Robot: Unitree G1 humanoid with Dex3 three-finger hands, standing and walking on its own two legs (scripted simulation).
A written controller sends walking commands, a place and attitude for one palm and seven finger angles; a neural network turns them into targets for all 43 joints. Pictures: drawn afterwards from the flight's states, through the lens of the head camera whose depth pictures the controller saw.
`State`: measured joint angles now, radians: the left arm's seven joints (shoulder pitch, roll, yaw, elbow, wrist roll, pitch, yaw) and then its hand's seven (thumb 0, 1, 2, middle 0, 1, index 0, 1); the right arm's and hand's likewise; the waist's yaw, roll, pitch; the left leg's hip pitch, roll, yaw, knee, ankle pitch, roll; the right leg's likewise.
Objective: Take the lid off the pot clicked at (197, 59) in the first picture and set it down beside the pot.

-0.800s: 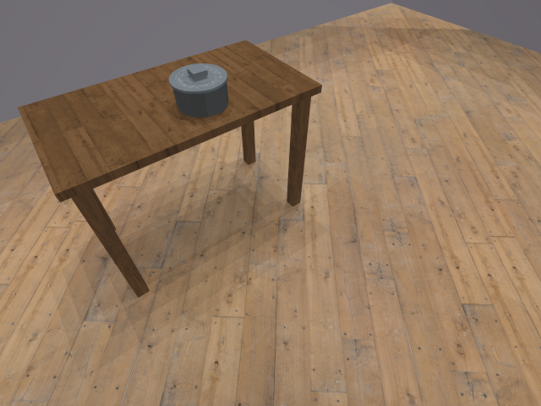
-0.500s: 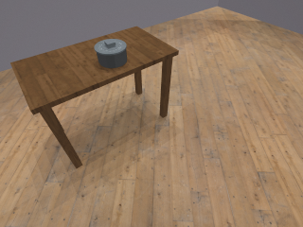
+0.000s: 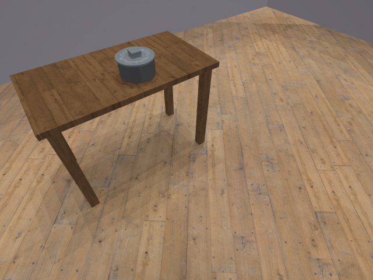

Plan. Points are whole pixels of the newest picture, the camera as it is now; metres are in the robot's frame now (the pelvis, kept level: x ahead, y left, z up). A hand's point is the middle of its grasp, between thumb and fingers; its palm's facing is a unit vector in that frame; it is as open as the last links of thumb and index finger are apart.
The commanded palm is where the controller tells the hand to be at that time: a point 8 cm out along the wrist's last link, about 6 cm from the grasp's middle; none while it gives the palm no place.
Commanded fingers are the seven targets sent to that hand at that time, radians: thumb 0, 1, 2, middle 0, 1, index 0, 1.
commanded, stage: walk to a spot facing it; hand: left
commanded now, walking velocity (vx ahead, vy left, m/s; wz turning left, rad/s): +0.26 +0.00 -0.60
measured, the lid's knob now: (134, 51) +1.03 +0.31 -0.02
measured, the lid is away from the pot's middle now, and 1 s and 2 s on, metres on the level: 0.00 0.00 0.00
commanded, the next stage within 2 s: turn to face it in 1.88 s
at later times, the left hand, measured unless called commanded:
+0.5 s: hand out of the picture +0.09 +0.16 -0.17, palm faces -0.14 -0.97 -0.19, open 7.4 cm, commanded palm none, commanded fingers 0.00 0.90 0.90 -0.20 -0.30 -0.20 -0.30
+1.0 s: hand (159, 170) +0.48 +0.13 -0.16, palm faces -0.50 -0.83 -0.22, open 7.4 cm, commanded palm none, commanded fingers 0.00 0.90 0.90 -0.20 -0.30 -0.20 -0.30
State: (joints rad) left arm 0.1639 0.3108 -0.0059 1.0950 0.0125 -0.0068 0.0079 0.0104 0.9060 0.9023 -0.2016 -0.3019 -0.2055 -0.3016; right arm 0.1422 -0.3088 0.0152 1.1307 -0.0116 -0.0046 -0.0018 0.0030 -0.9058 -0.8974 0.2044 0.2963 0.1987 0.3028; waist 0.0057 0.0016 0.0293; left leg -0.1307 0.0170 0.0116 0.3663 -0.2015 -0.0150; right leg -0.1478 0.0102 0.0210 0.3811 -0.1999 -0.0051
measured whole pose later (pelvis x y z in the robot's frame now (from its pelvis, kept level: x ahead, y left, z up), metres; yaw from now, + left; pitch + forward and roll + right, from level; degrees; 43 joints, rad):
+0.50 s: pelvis +0.10 -0.02 -0.01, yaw -14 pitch +0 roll +0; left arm 0.43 0.14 0.04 1.03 0.02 -0.05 0.00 0.01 0.91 0.90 -0.20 -0.30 -0.20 -0.30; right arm 0.21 -0.20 -0.05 1.01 -0.02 0.00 0.01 0.01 -0.91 -0.90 0.20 0.30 0.20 0.30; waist 0.04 0.02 0.04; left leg -0.53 0.10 0.07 1.07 -0.34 -0.04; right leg -0.15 0.06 0.03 0.46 -0.31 -0.06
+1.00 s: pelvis +0.29 -0.01 +0.00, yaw -35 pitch +0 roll +1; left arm 0.20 0.25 0.11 0.91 0.04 0.02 -0.05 0.01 0.92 0.90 -0.19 -0.30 -0.20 -0.30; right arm 0.32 -0.20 -0.05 0.98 -0.02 -0.07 -0.01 -0.01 -0.93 -0.90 0.20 0.30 0.20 0.30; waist 0.01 -0.03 0.03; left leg -0.13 0.08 0.30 0.40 -0.26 0.01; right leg -0.62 -0.10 -0.06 1.02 -0.19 0.01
